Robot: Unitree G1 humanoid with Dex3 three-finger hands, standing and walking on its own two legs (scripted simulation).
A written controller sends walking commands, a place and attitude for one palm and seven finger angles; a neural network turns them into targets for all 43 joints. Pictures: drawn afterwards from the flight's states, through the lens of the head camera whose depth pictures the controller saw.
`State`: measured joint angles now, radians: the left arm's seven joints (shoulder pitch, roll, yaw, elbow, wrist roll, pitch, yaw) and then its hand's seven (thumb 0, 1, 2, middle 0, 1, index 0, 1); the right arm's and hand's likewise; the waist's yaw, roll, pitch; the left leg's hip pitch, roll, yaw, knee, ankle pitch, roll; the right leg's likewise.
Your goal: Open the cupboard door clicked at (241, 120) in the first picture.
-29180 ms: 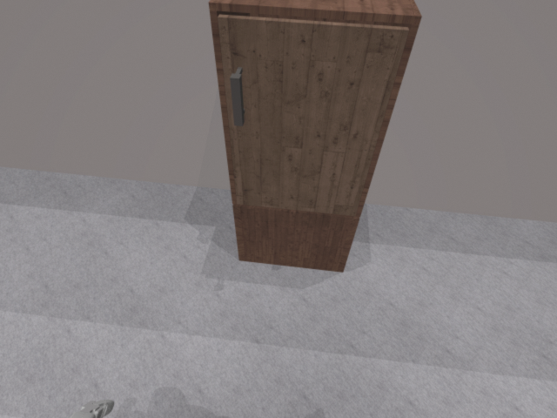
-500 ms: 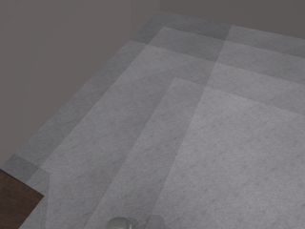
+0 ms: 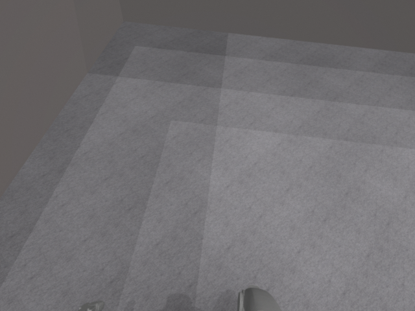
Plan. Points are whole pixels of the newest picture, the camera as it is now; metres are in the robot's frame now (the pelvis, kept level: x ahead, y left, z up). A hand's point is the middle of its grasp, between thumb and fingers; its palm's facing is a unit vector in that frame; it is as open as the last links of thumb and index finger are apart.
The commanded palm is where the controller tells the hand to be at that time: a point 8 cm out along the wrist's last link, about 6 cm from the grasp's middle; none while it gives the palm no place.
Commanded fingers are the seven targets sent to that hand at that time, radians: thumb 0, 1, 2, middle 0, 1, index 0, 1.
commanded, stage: walk to a spot facing it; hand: left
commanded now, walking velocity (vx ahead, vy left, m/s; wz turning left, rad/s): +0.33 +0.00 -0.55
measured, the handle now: out of the picture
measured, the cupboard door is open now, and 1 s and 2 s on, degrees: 39 39 39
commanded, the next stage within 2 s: turn to face it in 0.48 s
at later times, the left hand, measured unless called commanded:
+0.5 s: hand (166, 234) +0.31 +0.12 -0.17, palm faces -0.14 -0.96 -0.22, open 7.1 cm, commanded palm none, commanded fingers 0.00 0.90 0.90 -0.20 -0.30 -0.20 -0.30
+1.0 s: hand (175, 173) +0.50 +0.12 -0.18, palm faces -0.03 -0.99 -0.16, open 7.3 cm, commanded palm none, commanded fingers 0.00 0.90 0.90 -0.20 -0.30 -0.20 -0.30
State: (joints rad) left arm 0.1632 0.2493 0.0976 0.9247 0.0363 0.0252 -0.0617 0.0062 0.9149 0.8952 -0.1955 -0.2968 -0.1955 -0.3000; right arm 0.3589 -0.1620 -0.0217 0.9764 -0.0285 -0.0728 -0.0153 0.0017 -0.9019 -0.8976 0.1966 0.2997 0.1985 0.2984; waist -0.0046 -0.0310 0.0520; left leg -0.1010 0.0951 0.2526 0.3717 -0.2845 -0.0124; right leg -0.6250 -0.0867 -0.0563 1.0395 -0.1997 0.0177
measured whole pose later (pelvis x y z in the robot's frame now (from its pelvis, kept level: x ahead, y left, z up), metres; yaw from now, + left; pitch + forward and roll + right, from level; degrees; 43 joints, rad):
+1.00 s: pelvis +0.40 -0.05 +0.00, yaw -4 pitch +1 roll -2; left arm 0.15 0.18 0.06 0.96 0.02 0.03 0.01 0.00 0.91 0.89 -0.20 -0.30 -0.20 -0.30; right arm 0.27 -0.18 -0.04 1.02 -0.02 0.01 -0.02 0.00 -0.93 -0.90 0.20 0.30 0.20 0.30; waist -0.02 -0.02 0.05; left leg -0.31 -0.05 -0.02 0.46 -0.17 0.07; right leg -0.50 -0.06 0.02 0.98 -0.37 0.07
